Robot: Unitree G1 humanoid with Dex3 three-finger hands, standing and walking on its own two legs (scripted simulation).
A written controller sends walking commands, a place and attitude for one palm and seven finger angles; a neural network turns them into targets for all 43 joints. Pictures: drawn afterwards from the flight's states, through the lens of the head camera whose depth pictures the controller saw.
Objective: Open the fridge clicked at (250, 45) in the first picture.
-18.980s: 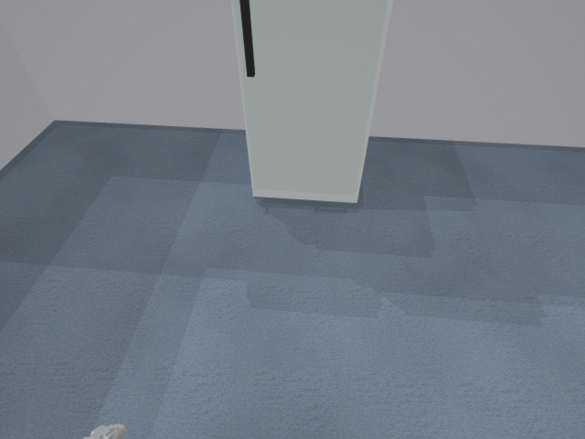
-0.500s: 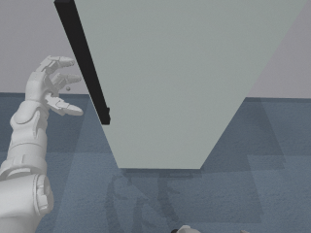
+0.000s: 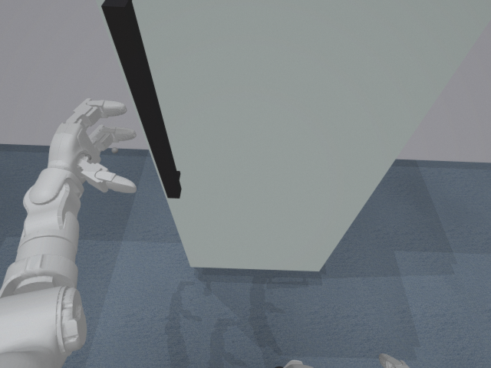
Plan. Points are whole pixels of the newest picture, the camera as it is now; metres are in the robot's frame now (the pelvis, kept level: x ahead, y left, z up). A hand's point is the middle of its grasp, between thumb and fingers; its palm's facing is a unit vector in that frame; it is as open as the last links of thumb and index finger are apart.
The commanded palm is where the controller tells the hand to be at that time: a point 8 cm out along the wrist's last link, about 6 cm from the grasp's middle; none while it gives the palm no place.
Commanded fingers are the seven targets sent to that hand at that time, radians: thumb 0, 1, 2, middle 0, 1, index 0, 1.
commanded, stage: move the hooked fingers beside the handle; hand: left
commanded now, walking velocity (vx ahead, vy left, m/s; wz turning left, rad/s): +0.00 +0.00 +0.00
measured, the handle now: (157, 119) +0.48 +0.15 +0.13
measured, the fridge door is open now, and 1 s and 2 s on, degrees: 0 0 0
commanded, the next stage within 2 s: feel for the door with the fingertips in 0.18 s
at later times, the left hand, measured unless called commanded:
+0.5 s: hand (136, 152) +0.43 +0.18 +0.10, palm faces -0.08 -1.00 -0.01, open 14.0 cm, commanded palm +0.40 +0.23 +0.11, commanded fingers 0.00 -0.50 0.30 -0.30 -1.20 -0.30 -1.20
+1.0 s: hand (142, 147) +0.44 +0.17 +0.11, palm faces -0.04 -1.00 -0.02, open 13.8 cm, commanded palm +0.41 +0.22 +0.11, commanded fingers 0.00 -0.50 0.30 -0.30 -1.20 -0.30 -1.20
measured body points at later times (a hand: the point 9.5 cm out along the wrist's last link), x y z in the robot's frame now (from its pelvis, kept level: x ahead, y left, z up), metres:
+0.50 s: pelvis +0.00 +0.00 +0.00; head +0.06 -0.01 +0.45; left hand +0.43 +0.23 +0.11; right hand +0.07 -0.27 -0.11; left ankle -0.05 +0.09 -0.72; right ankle +0.05 -0.12 -0.72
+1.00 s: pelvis -0.01 -0.02 +0.00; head +0.06 -0.02 +0.44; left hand +0.43 +0.22 +0.11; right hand +0.06 -0.28 -0.12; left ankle -0.05 +0.09 -0.72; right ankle +0.05 -0.12 -0.72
